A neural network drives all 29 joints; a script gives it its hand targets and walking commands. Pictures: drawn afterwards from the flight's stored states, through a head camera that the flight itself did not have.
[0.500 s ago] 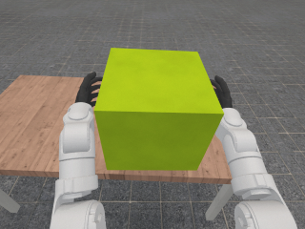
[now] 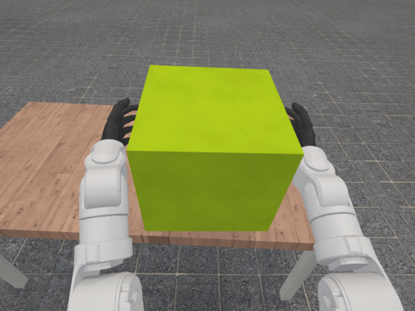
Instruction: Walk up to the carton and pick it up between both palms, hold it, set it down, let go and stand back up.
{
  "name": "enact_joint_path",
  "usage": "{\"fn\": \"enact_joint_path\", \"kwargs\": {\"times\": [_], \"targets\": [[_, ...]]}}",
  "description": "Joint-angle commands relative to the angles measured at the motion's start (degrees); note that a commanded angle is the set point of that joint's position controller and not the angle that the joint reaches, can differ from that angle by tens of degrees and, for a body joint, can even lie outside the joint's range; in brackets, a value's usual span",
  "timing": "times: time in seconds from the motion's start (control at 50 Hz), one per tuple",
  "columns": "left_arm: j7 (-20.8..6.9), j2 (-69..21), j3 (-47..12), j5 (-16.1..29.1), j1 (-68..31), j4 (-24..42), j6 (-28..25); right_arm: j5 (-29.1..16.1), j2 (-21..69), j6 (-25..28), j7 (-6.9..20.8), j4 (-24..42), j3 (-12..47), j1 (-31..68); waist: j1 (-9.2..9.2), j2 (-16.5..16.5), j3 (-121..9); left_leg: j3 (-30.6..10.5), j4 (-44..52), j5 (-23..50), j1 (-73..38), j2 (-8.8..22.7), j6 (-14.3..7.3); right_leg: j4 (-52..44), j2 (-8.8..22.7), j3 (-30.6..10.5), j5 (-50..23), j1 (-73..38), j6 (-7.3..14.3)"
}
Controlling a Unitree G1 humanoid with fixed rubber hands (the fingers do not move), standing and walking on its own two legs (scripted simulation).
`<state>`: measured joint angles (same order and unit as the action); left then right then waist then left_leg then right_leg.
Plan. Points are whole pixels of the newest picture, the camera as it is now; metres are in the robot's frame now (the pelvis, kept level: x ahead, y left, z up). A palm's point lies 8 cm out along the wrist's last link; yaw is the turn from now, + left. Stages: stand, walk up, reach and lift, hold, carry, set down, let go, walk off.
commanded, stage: hold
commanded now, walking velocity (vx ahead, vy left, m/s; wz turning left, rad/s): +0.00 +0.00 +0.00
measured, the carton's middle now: (208, 147) +0.40 +0.00 +0.13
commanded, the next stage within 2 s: none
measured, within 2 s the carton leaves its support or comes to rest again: neither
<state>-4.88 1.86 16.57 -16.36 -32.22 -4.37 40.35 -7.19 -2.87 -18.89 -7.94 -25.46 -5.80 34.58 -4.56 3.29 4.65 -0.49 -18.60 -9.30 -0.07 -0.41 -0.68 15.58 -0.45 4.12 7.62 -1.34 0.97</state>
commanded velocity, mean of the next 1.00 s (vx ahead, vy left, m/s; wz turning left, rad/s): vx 0.00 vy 0.00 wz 0.00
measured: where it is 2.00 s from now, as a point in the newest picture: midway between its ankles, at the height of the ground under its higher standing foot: outside the picture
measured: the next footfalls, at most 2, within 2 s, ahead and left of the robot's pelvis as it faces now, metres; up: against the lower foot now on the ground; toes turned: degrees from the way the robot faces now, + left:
none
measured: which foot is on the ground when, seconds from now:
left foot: down 0.00-1.00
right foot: down 0.00-1.00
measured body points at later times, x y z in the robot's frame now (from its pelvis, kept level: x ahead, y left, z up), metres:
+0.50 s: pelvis +0.00 +0.00 +0.00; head -0.04 +0.03 +0.45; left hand +0.38 +0.17 +0.18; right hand +0.37 -0.17 +0.17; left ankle +0.02 +0.11 -0.75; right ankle +0.02 -0.11 -0.75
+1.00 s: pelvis +0.00 +0.00 +0.00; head -0.03 +0.03 +0.45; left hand +0.38 +0.17 +0.18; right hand +0.37 -0.17 +0.17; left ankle +0.02 +0.11 -0.75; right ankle +0.02 -0.11 -0.75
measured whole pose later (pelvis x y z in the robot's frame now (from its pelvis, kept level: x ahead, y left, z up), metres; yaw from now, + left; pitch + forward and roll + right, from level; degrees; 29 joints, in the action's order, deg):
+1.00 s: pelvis +0.00 +0.00 +0.00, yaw +0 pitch -10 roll -1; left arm -4.8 1.6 16.6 -16.8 -32.4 -4.5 40.2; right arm -7.2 -3.1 -18.3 -7.9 -25.9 -5.7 34.6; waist -4.5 3.2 4.9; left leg -0.1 -18.6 -9.3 -0.4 -0.4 -0.7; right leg 15.6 -0.5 3.9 7.7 -1.7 1.0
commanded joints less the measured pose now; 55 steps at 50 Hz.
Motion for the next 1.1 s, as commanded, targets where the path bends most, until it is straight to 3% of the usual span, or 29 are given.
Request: {"fn": "enact_joint_path", "kwargs": {"times": [0.0,0.04,0.22,0.24,0.32,0.36,0.5,0.52,0.56,0.72,0.76,0.78,0.84,0.86,0.88,0.9,0.94,1.0,1.08], "targets": [[-7.1,-27.5,-24.5,7.7,-31.2,5.1,-3.2,-4.4,27.0,3.9,6.3,15.7,21.6,38.4,-1.18,-4.0,-23.1,2.4,2.4,11.0,-1.1,-1.9,2.0,-1.1,-1.0,0.3,-8.7,-6.3,-2.3],[-7.2,-27.4,-23.8,7.2,-30.7,5.7,-3.1,-4.8,26.8,3.8,6.3,15.8,22.8,38.4,0.08,-3.9,-23.0,2.3,2.6,12.2,-1.5,-1.8,2.1,-1.0,-1.4,0.0,-9.1,-7.0,-2.3],[-6.6,-28.2,-24.6,7.3,-31.8,6.4,-3.2,-4.4,26.1,4.2,6.9,14.5,22.1,38.5,0.2,-4.9,-22.4,2.2,2.9,11.9,-2.3,-1.2,2.4,-1.4,-1.7,0.4,-5.8,-5.8,-1.9],[-6.7,-28.5,-25.3,8.0,-32.2,6.8,-3.3,-4.5,26.0,4.4,7.0,15.1,21.6,38.7,-0.62,-4.7,-23.6,2.1,2.7,12.4,-2.7,-1.3,2.5,-1.3,-1.6,0.6,-6.5,-5.9,-1.9],[-6.7,-27.8,-24.0,7.2,-30.8,4.9,-2.9,-4.9,26.1,4.5,6.8,16.3,22.7,40.1,0.35,-3.9,-23.0,2.3,2.2,12.8,-2.2,-1.4,2.3,-1.2,-1.6,0.5,-7.2,-6.3,-1.8],[-6.7,-28.3,-25.4,7.6,-32.6,5.6,-3.1,-4.1,26.1,4.4,7.0,14.4,20.7,38.9,-1.42,-5.3,-21.5,2.0,3.0,10.6,-1.8,-1.2,2.6,-1.5,-1.5,0.8,-4.8,-4.8,-1.7],[-6.9,-28.0,-24.3,7.5,-30.8,5.0,-2.9,-4.6,26.0,4.4,6.7,15.3,22.2,39.2,-0.61,-3.8,-22.2,2.3,2.1,14.0,-2.7,-1.5,2.5,-1.1,-1.7,0.5,-8.6,-6.3,-1.9],[-6.9,-27.6,-23.7,7.2,-30.5,5.0,-2.8,-5.0,26.2,4.3,6.7,15.6,22.6,39.4,0.36,-3.4,-22.2,2.5,2.3,13.3,-2.2,-1.4,2.3,-1.1,-1.6,0.0,-8.3,-6.7,-2.0],[-7.0,-27.6,-23.5,7.3,-31.0,4.5,-2.9,-4.6,26.8,4.4,6.6,16.0,22.5,39.8,-0.08,-3.3,-22.3,2.6,2.9,10.4,-0.8,-1.7,1.8,-1.2,-1.2,0.1,-7.2,-7.0,-2.1],[-6.8,-28.6,-24.7,7.2,-31.4,6.3,-3.1,-4.4,26.5,4.3,6.7,15.0,22.0,38.2,-0.49,-5.2,-22.5,2.4,2.6,12.5,-2.6,-1.5,2.5,-1.1,-1.5,0.3,-7.5,-6.2,-1.9],[-6.9,-28.2,-24.2,7.3,-31.5,5.5,-3.1,-4.3,26.2,4.6,6.6,16.1,22.2,39.9,-0.21,-3.9,-22.9,2.2,2.6,11.7,-2.0,-1.4,2.2,-1.3,-1.6,0.5,-6.8,-5.9,-2.1],[-6.8,-27.9,-24.8,7.6,-31.9,5.8,-3.4,-4.1,26.5,4.6,6.6,15.7,22.0,38.9,-0.9,-4.5,-23.3,2.3,2.6,11.3,-2.1,-1.5,2.3,-1.2,-1.5,0.3,-6.9,-5.8,-1.9],[-6.5,-28.1,-25.6,7.9,-31.6,7.6,-3.4,-5.1,26.6,4.8,6.7,17.1,23.1,39.6,0.05,-4.4,-24.7,2.2,1.7,14.8,-2.9,-1.5,2.6,-0.7,-1.6,0.2,-9.4,-7.2,-2.0],[-6.6,-28.1,-25.4,7.9,-30.9,6.3,-3.4,-4.7,25.8,4.7,6.6,16.1,22.5,39.0,-0.61,-4.4,-23.7,2.0,1.9,14.0,-2.7,-1.5,2.7,-1.0,-1.8,0.3,-8.4,-6.4,-1.9],[-6.6,-27.7,-24.5,7.5,-30.6,5.8,-3.2,-4.9,26.1,4.8,6.6,16.8,22.9,39.8,0.49,-4.2,-23.3,2.2,2.1,13.4,-2.3,-1.4,2.4,-1.2,-1.7,0.2,-7.7,-6.3,-2.0],[-6.6,-28.0,-24.9,7.7,-31.3,5.9,-3.0,-4.7,26.0,4.4,6.6,15.4,22.1,38.6,-0.75,-4.6,-22.6,2.2,2.2,12.8,-2.4,-1.6,2.6,-1.2,-1.5,0.4,-7.6,-5.8,-1.9],[-6.8,-27.8,-24.0,7.0,-31.8,5.1,-2.9,-4.2,26.4,4.1,6.8,13.6,21.8,38.4,-0.46,-4.3,-20.5,2.3,3.0,10.7,-1.8,-1.3,2.3,-1.6,-1.6,0.4,-5.3,-5.1,-1.8],[-6.8,-28.6,-24.8,7.5,-31.7,5.6,-3.1,-4.3,26.5,4.8,6.9,15.7,21.4,39.3,-0.76,-5.4,-22.8,2.2,2.5,11.9,-1.9,-1.4,2.5,-1.1,-1.5,0.6,-6.5,-5.3,-1.7],[-6.8,-27.8,-24.1,7.4,-29.9,5.9,-3.1,-4.8,26.4,4.3,6.3,16.8,23.3,38.5,-0.2,-3.3,-23.7,2.5,1.9,14.6,-2.5,-1.6,2.4,-0.6,-1.6,0.2,-11.2,-7.3,-2.2]]}}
